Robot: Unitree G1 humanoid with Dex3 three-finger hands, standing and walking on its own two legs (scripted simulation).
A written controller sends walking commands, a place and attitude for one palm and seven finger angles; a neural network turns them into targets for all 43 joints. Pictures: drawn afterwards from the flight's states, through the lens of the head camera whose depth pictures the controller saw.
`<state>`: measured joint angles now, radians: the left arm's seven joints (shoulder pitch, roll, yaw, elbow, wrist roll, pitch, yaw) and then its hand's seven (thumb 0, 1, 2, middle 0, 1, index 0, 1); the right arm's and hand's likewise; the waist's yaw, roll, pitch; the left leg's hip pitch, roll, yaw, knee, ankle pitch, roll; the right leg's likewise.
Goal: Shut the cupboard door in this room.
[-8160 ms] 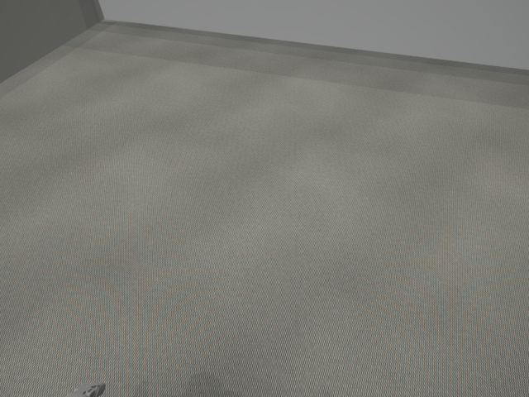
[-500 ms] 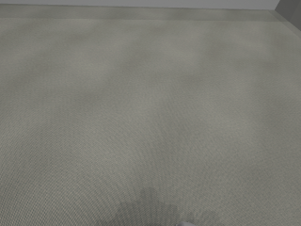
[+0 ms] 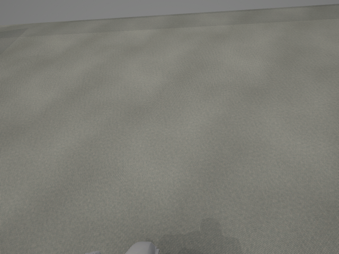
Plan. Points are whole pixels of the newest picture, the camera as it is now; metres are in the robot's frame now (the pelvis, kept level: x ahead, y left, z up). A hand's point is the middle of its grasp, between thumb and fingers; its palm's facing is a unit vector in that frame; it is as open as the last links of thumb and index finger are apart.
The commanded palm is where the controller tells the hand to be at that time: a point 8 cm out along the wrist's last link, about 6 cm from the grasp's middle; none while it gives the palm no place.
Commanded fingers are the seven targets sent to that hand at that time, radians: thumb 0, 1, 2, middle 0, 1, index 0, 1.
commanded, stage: turn or walk to find it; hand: left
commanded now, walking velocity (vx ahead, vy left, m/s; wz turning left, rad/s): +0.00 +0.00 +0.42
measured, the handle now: out of the picture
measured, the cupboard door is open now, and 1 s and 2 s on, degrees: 82 82 82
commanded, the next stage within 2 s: none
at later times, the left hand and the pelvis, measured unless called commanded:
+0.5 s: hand out of the picture -0.03 +0.27 -0.18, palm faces +0.27 -0.93 -0.25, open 7.4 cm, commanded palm none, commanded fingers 0.00 0.90 0.90 -0.20 -0.30 -0.20 -0.30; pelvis -0.03 +0.04 +0.00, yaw +12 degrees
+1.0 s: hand out of the picture -0.05 +0.19 -0.15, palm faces +0.42 -0.86 -0.28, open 7.4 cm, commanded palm none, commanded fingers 0.00 0.90 0.90 -0.20 -0.30 -0.20 -0.30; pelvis -0.04 -0.01 +0.00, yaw +25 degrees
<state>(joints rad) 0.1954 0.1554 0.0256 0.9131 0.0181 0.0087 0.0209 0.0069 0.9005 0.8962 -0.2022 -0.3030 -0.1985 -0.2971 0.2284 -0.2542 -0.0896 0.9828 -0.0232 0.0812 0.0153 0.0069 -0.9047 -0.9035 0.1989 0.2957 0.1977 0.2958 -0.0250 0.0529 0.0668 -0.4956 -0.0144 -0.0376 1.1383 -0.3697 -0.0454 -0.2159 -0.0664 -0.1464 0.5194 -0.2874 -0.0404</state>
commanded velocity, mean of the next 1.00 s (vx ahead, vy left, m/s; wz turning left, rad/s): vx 0.00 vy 0.00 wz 0.42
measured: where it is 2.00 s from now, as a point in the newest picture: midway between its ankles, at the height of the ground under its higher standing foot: outside the picture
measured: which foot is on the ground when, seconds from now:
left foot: up 0.00-0.30, down 0.32-0.76, up 0.78-1.00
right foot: down 0.00-0.32, up 0.34-0.72, down 0.74-1.00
